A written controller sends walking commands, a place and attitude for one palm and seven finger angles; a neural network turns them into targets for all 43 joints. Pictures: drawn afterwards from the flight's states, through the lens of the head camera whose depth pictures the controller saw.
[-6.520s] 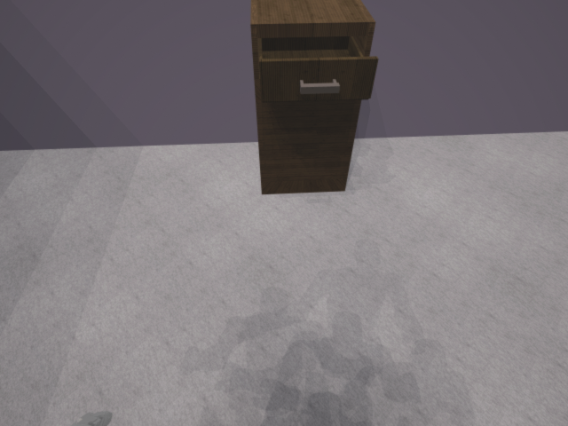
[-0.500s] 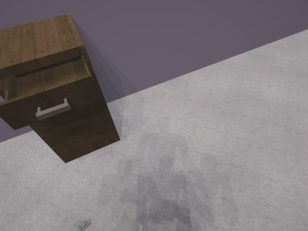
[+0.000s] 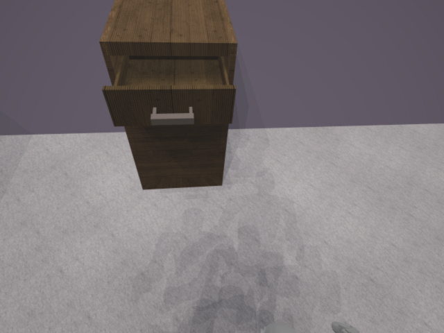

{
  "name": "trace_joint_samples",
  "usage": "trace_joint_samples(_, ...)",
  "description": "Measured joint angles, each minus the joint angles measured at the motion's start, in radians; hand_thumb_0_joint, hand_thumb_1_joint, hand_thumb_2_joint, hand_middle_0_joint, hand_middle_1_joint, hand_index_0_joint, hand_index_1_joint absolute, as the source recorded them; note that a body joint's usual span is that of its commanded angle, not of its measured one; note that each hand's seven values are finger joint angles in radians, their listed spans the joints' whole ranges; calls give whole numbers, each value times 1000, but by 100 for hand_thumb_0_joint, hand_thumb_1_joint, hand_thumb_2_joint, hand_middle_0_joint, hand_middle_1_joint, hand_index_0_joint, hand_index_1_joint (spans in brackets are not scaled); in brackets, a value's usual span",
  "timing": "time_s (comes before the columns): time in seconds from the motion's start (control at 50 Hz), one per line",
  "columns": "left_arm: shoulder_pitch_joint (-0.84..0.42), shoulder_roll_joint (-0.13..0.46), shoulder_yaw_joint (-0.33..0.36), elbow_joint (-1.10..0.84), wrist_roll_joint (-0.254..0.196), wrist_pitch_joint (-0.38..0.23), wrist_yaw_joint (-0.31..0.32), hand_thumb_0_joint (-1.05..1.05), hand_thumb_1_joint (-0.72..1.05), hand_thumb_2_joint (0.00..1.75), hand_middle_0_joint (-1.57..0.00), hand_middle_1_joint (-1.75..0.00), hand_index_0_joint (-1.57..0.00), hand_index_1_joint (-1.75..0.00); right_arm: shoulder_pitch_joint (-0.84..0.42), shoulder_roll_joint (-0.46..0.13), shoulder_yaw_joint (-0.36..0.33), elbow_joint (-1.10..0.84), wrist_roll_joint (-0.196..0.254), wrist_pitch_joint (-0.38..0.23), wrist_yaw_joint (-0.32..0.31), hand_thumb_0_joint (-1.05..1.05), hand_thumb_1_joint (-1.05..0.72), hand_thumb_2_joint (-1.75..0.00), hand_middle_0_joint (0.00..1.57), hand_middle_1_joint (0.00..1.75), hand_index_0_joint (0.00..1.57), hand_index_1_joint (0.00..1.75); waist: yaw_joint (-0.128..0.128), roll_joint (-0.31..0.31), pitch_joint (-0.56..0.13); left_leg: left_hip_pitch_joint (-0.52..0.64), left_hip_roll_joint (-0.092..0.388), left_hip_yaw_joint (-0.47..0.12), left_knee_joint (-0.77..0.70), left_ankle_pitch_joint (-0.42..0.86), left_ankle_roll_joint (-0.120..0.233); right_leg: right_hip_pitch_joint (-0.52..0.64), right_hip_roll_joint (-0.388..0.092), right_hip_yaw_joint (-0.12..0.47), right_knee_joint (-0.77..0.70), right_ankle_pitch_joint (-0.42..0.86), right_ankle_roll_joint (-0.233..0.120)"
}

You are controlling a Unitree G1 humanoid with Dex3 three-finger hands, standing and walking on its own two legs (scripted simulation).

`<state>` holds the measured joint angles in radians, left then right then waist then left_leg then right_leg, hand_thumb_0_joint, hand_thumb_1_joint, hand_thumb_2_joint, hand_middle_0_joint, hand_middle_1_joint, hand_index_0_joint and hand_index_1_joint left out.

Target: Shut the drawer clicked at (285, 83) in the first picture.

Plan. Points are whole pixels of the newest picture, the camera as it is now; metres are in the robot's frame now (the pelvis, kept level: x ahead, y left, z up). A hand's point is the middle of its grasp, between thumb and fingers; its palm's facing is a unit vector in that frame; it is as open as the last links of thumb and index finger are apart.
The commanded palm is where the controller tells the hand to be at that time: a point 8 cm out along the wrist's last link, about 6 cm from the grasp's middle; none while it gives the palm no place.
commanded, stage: turn to face it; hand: left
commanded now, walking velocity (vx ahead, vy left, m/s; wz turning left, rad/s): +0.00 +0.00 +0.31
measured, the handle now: (172, 114) +0.70 +0.21 -0.07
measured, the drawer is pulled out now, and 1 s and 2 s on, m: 0.18 0.18 0.18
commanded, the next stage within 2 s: take the last steps up to it in 0.26 s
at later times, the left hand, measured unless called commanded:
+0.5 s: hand out of the picture +0.00 +0.14 -0.15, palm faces +0.22 -0.94 -0.26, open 7.3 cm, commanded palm none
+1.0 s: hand out of the picture +0.02 +0.17 -0.17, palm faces +0.20 -0.97 -0.15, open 7.4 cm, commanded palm none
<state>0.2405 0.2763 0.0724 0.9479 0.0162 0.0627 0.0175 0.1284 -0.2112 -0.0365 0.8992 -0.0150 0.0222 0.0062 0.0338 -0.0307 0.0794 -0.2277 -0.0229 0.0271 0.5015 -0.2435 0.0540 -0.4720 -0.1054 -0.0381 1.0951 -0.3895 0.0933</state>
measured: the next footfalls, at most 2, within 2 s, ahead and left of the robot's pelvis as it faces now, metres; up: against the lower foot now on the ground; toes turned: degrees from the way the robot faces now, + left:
right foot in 0.28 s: +0.04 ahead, -0.13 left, +0.00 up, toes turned +3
left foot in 0.72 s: -0.03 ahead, +0.10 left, +0.00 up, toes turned +16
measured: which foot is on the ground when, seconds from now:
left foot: down 0.00-0.28, up 0.30-0.70, down 0.72-1.00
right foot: up 0.00-0.26, down 0.28-0.72, up 0.74-1.00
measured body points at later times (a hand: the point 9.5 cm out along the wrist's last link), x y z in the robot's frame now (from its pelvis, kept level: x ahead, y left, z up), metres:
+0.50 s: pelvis -0.02 -0.05 +0.01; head -0.02 -0.08 +0.45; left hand -0.01 +0.19 -0.12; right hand +0.02 -0.29 -0.16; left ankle -0.07 +0.10 -0.66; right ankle +0.00 -0.14 -0.74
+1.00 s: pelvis +0.04 -0.01 +0.01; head +0.05 +0.01 +0.45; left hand +0.01 +0.22 -0.16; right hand +0.01 -0.23 -0.14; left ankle -0.06 +0.09 -0.74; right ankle +0.16 -0.14 -0.67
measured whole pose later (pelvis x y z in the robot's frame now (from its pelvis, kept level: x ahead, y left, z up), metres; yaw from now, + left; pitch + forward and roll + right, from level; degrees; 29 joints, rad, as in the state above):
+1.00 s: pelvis +0.04 -0.01 +0.01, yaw +8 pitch -2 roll +0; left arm 0.28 0.19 0.06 1.09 0.02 0.02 -0.03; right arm 0.43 -0.10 -0.02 1.12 -0.02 -0.06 -0.03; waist 0.00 -0.03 0.05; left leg 0.04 0.05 0.12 0.31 -0.31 -0.02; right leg -0.59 -0.11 -0.06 0.97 -0.19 0.02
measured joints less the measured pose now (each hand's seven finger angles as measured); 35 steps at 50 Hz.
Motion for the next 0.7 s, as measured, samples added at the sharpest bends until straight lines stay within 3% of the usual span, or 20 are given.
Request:
trace_joint_samples(0.2, -53, -62, -21, -26, -6, -11, 7, 1, 91, 90, -20, -30, -20, -30, 72, 24, -2, 40, -9, 18, 0, 0, -90, -89, 20, 30, 20, 30, -44, 44, -19, -11, -33, -63, -30, 45, -13, 120, 58, 18, -281, -35, -22)
trace_joint_samples(0.26, -54, -81, -29, -35, -9, -29, 10, 1, 91, 90, -20, -30, -20, -30, 98, 20, -8, 58, -6, 24, 0, 0, -90, -89, 20, 30, 20, 30, -51, 57, -29, -42, -41, -78, 6, 38, -31, 209, 75, 9, -469, 56, -33)
trace_joint_samples(0.28, -53, -88, -32, -35, -7, -39, 12, 1, 91, 90, -20, -30, -20, -30, 106, 16, -11, 64, -2, 25, 1, 0, -90, -89, 20, 30, 20, 30, -50, 66, -31, -59, -40, -85, 33, 28, -40, 233, 82, 2, -527, 86, -69)
trace_joint_samples(0.32, -50, -109, -41, -30, -1, -50, 13, 1, 91, 90, -20, -30, -20, -30, 116, 6, -21, 79, 1, 35, 0, 0, -91, -89, 20, 30, 20, 30, -56, 91, -26, -104, -37, -95, 149, -106, -55, 239, 88, -23, -532, 97, -117)
trace_joint_samples(0.36, -37, -122, -45, -30, -1, -52, 12, 1, 91, 90, -20, -30, -20, -30, 126, -1, -30, 94, -2, 49, 3, 0, -91, -89, 20, 30, 20, 30, -55, 92, -30, -163, -38, -88, 334, -183, -64, 251, 78, -39, -551, 105, -130)
trace_joint_samples(0.4, -23, -133, -46, -23, 0, -52, 12, 1, 91, 90, -20, -30, -20, -30, 132, -9, -39, 107, -5, 55, 7, 0, -91, -89, 20, 30, 20, 30, -55, 94, -33, -204, -20, -76, 488, -165, -74, 267, 73, -52, -584, 123, -131)
trace_joint_samples(0.46, 1, -140, -44, -2, 2, -58, 12, 1, 91, 90, -20, -30, -20, -30, 149, -15, -45, 123, -12, 50, 11, 0, -91, -89, 20, 30, 20, 30, -56, 89, -43, -208, 22, -59, 566, -120, -87, 287, 68, -69, -630, 147, -131)
trace_joint_samples(0.58, 70, -126, -38, 54, 12, -86, 4, 1, 92, 90, -20, -30, -20, -30, 171, -5, -41, 159, -20, 33, 13, 0, -91, -89, 20, 30, 20, 30, -25, 59, -77, -110, 88, -10, 375, -149, -83, 305, 63, -90, -697, 176, -131)
trace_joint_samples(0.64, 111, -120, -37, 94, 14, -89, -3, 1, 92, 90, -20, -30, -20, -30, 160, 5, -32, 166, -17, 17, 11, 1, -91, -89, 20, 30, 20, 30, -3, 44, -86, -54, 91, 16, 241, -183, -71, 305, 63, -92, -708, 179, -126)
trace_joint_samples(0.7, 156, -114, -33, 142, 7, -81, -6, 1, 92, 90, -20, -30, -20, -30, 146, 20, -18, 164, -13, -14, 4, 1, -91, -89, 20, 30, 20, 30, 8, 35, -91, 31, 84, 52, 56, -129, -60, 294, 68, -92, -671, 155, -110)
